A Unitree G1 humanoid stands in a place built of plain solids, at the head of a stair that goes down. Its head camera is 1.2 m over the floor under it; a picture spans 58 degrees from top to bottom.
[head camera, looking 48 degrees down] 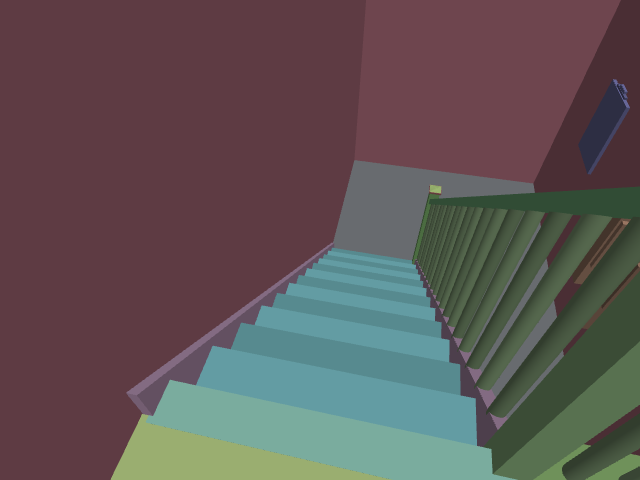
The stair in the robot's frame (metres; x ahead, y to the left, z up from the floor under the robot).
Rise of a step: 0.21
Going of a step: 0.23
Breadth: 0.92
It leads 12 degrees to the right of straight ahead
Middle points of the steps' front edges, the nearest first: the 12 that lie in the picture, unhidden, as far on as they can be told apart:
0.44 -0.01 0.00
0.66 -0.06 -0.21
0.89 -0.11 -0.42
1.11 -0.16 -0.62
1.33 -0.21 -0.83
1.55 -0.25 -1.04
1.77 -0.30 -1.24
2.00 -0.35 -1.45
2.22 -0.40 -1.66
2.44 -0.44 -1.86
2.66 -0.49 -2.07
2.88 -0.54 -2.28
